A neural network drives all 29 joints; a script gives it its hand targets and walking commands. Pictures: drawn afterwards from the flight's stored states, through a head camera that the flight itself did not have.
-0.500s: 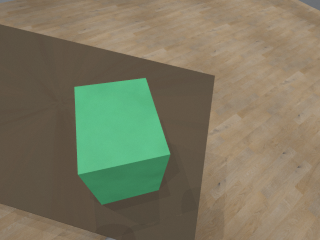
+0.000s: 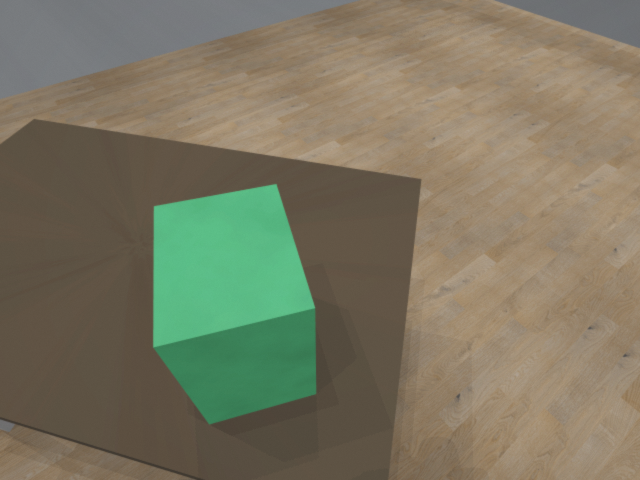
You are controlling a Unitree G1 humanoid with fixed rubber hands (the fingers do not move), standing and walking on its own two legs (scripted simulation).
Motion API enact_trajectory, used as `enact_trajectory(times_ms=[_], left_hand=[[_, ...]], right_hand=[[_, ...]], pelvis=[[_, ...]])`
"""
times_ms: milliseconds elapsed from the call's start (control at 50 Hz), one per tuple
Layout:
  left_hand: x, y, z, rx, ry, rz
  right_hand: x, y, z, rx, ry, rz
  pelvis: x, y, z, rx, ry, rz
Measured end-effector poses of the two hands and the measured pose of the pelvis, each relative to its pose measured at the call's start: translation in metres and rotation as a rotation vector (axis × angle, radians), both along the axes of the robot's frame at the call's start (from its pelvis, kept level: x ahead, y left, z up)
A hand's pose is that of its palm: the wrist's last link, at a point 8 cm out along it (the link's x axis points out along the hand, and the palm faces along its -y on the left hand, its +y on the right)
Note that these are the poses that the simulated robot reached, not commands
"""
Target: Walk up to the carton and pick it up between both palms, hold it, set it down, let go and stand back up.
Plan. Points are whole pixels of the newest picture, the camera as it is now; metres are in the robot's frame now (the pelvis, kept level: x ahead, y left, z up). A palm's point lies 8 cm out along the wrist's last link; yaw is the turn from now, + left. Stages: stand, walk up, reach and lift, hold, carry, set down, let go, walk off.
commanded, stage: walk up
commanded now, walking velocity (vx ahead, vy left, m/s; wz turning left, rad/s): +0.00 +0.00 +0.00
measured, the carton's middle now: (241, 307) +0.34 +0.13 -0.01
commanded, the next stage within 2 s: none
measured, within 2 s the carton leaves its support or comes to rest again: neither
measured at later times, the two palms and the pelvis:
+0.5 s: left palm out of the picture -0.06 +0.18 -0.15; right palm out of the picture +0.00 -0.21 -0.16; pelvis +0.02 +0.00 -0.01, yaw +1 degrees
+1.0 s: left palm out of the picture -0.15 +0.20 -0.18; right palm (443, 478) +0.16 -0.16 -0.18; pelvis -0.01 +0.00 -0.04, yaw +13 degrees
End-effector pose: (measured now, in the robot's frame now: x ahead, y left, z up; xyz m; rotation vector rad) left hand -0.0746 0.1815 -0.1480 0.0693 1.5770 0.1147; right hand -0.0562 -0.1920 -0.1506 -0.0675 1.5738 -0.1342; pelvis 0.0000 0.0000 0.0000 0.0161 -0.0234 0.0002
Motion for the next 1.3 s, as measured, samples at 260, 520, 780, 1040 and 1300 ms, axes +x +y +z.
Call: enact_trajectory(times_ms=[260, 520, 780, 1040, 1300], left_hand=[[-0.001, -0.003, 0.004, 0.036, 0.022, 0.018], [0.01, 0.002, -0.003, 0.071, -0.016, 0.071], [-0.02, 0.064, -0.007, 0.254, -0.006, 0.16], [-0.079, 0.011, -0.042, 0.071, 0.141, 0.264], [0.029, 0.019, -0.007, 0.238, -0.34, 0.217]], right_hand=[[0.036, 0.0, -0.01, 0.02, -0.06, 0.01], [0.056, -0.022, -0.011, -0.029, -0.046, 0.052], [0.142, -0.011, -0.026, -0.019, -0.191, 0.2], [0.22, 0.028, -0.024, 0.001, -0.408, 0.354], [0.17, -0.065, -0.03, -0.047, -0.359, 0.307]], pelvis=[[0.018, -0.006, -0.003, 0.008, 0.01, -0.003], [0.015, -0.002, -0.009, 0.019, 0.017, 0.033], [0.001, 0.0, -0.027, 0.04, 0.017, 0.156], [-0.011, -0.001, -0.046, 0.041, -0.002, 0.218], [-0.044, -0.052, -0.036, 0.007, -0.007, 0.22]])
